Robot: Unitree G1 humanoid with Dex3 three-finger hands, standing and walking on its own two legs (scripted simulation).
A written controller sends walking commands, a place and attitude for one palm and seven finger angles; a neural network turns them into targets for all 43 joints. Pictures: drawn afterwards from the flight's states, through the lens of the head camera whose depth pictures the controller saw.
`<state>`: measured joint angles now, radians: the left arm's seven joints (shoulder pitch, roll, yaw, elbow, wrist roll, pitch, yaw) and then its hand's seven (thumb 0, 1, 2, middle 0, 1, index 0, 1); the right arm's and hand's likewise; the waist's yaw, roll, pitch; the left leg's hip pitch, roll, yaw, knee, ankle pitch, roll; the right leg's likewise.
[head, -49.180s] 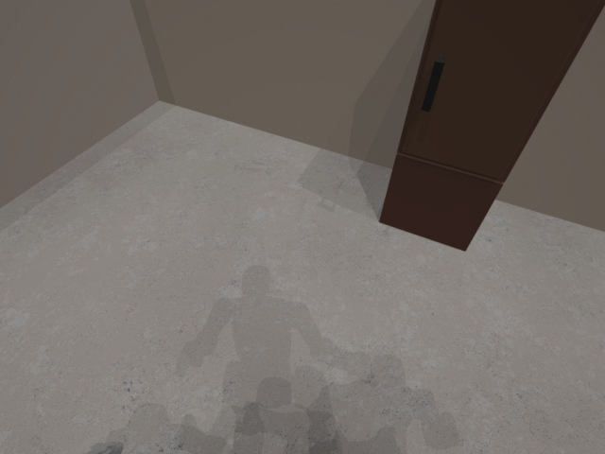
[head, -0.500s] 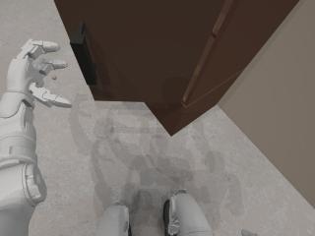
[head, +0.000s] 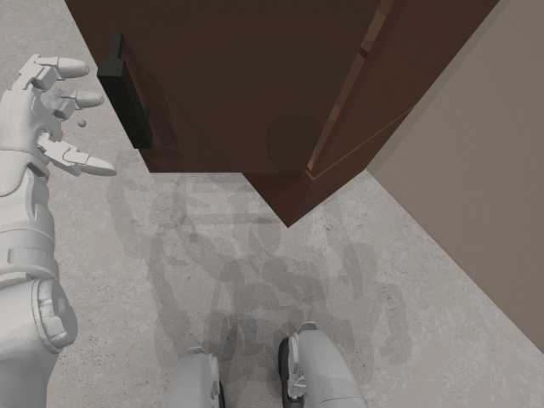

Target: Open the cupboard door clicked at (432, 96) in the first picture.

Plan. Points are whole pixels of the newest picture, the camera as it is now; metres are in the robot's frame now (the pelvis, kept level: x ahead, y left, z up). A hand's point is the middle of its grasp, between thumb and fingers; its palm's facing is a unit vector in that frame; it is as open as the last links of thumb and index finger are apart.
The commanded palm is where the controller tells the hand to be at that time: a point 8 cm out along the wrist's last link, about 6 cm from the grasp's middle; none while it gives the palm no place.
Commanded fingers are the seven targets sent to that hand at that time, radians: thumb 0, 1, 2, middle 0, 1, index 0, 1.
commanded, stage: move the hooked fingers beside the handle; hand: left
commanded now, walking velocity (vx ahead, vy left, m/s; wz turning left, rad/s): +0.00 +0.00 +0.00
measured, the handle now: (131, 96) +0.54 +0.16 +0.04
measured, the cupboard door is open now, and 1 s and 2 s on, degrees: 54 54 55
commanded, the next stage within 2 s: slide the fingers in behind the handle in 0.46 s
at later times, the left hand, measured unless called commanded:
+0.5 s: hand (83, 128) +0.49 +0.22 +0.04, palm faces -0.03 -1.00 -0.02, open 14.0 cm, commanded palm +0.47 +0.26 +0.05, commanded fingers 0.00 -0.50 0.30 -0.30 -1.20 -0.30 -1.20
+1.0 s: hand (111, 124) +0.49 +0.19 +0.04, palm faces -0.04 -1.00 -0.02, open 14.0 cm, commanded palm +0.47 +0.23 +0.05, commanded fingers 0.00 -0.50 0.30 -0.30 -1.20 -0.30 -1.20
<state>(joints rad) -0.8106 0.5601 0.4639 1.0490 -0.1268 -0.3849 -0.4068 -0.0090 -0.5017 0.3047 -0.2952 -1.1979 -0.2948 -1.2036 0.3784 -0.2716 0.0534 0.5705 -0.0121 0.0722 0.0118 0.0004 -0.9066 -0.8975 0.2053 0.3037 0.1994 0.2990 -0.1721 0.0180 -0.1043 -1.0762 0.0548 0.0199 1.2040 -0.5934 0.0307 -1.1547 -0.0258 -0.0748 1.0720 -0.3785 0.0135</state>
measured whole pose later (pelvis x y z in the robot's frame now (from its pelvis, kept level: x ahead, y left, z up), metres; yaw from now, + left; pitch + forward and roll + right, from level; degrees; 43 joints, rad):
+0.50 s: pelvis +0.00 +0.00 +0.00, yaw +1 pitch +26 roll -3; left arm -0.82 0.54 0.43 1.08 -0.12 -0.42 -0.39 -0.01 -0.50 0.30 -0.30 -1.20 -0.30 -1.20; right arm 0.33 -0.27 0.05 0.56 -0.01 0.07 0.00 0.00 -0.91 -0.90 0.20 0.30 0.20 0.30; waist -0.16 0.01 -0.10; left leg -1.07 0.05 0.01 1.21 -0.60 0.02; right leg -1.14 -0.03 -0.08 1.09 -0.39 0.01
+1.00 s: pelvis -0.01 -0.01 +0.00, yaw +1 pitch +26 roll -3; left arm -0.86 0.49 0.39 1.10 -0.10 -0.43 -0.31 -0.01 -0.50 0.30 -0.30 -1.20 -0.30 -1.21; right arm 0.36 -0.27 0.05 0.58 -0.02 0.05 0.01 0.00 -0.91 -0.90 0.20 0.30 0.20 0.30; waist -0.17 0.02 -0.10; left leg -1.08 0.04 0.01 1.21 -0.59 0.02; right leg -1.16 -0.04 -0.08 1.10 -0.38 0.01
